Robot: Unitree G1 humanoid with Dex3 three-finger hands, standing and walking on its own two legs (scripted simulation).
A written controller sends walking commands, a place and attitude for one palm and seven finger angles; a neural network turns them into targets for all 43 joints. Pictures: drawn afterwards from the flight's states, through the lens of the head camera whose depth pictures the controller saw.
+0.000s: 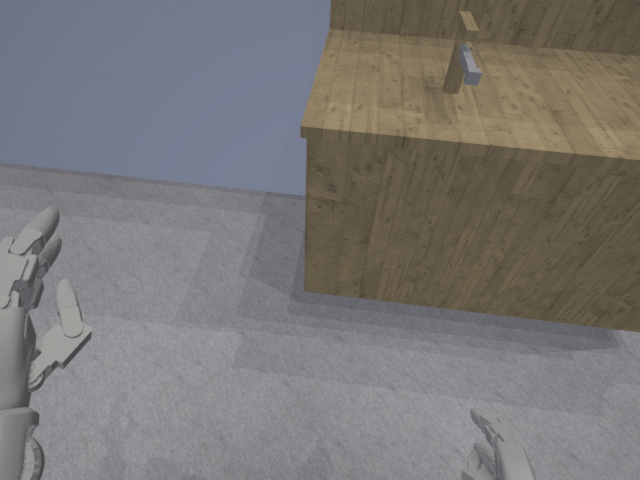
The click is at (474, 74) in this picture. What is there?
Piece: tap's lever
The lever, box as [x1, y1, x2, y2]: [463, 67, 481, 85]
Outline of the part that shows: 467,67 463,79 465,84 477,85 481,74 480,69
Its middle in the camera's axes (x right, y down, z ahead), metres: +0.33 -0.35 +0.84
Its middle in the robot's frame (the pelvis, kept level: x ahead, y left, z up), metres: +0.90 -0.27 +0.12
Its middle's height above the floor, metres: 0.89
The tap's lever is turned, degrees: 0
